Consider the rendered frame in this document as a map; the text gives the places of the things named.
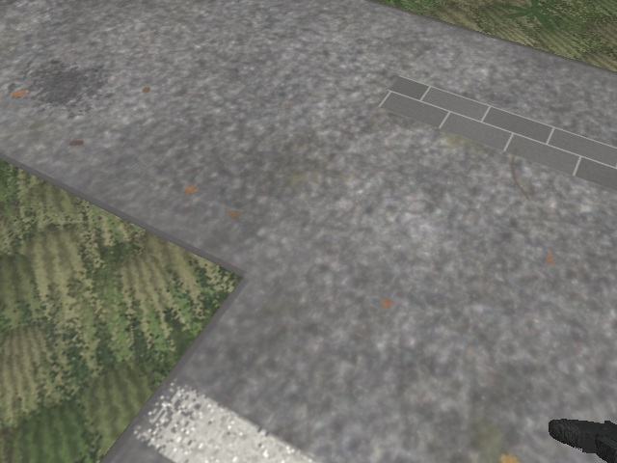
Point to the robot right hand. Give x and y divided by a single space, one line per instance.
591 437

